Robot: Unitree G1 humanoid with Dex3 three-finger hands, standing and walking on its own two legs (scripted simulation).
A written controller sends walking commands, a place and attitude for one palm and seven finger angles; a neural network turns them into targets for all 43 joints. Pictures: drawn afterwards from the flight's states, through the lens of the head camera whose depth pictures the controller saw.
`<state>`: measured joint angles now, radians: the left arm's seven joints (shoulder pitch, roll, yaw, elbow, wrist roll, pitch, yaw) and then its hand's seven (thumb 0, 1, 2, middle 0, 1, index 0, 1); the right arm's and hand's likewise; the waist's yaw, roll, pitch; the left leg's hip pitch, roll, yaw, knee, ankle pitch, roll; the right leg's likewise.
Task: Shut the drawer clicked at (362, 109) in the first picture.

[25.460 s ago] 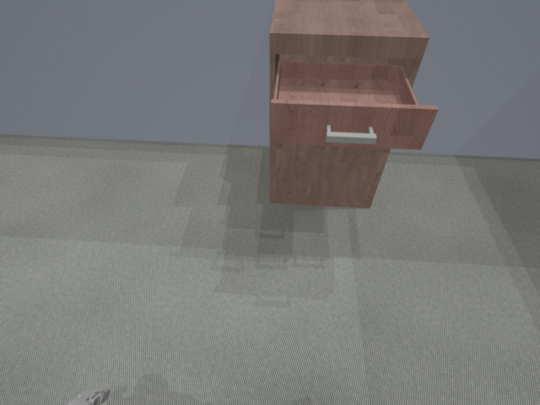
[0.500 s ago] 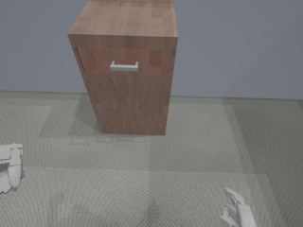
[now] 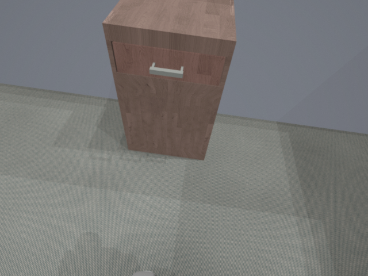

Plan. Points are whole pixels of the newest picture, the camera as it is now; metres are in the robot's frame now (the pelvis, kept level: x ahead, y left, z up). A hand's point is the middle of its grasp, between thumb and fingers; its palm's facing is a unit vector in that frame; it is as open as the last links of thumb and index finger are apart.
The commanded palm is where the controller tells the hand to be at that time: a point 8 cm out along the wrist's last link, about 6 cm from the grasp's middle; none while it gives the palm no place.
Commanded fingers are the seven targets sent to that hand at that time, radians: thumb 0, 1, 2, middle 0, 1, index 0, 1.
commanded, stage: let the arm hang, fingers relaxed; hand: left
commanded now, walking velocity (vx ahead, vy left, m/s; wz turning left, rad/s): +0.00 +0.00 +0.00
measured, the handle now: (167, 69) +0.87 +0.12 -0.08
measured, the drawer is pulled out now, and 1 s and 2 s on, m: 0.00 0.00 0.00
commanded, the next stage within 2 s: look to check the result in 0.70 s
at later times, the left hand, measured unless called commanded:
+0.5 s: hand out of the picture +0.03 +0.18 -0.17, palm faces +0.00 -0.98 -0.21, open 7.2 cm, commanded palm none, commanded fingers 0.00 0.90 0.90 -0.20 -0.30 -0.20 -0.30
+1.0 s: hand out of the picture +0.03 +0.17 -0.17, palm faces +0.01 -0.98 -0.20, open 7.3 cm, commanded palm none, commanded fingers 0.00 0.90 0.90 -0.20 -0.30 -0.20 -0.30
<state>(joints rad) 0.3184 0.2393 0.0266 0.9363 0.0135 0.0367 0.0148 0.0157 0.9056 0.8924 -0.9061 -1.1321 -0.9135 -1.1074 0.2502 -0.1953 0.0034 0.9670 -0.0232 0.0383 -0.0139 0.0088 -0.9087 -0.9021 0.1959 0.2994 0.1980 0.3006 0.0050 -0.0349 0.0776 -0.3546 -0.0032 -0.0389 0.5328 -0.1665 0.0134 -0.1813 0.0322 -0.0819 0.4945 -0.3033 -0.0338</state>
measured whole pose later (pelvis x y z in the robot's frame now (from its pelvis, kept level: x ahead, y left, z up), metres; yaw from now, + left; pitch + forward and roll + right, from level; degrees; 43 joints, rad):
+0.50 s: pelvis +0.01 +0.00 +0.01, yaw -2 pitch -2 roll +0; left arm 0.26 0.16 0.01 1.12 0.01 -0.01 0.02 0.01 0.91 0.89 -0.21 -0.32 -0.22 -0.32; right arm 0.24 -0.16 -0.01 1.12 -0.01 0.01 -0.03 0.01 -0.91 -0.90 0.20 0.30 0.20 0.30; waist -0.01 0.02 0.04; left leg -0.26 -0.02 0.00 0.43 -0.14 0.02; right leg -0.12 0.01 -0.04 0.43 -0.29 -0.02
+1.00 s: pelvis +0.03 -0.01 +0.01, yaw -2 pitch -1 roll +0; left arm 0.28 0.15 0.01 1.14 0.00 -0.01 0.03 0.01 0.91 0.89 -0.20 -0.30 -0.20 -0.30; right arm 0.25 -0.14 -0.01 1.14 -0.01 0.01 -0.04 0.00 -0.91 -0.90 0.20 0.30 0.20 0.30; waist -0.01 0.01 0.07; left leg -0.24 0.00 0.00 0.43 -0.17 0.01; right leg -0.08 0.03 -0.04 0.40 -0.30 -0.04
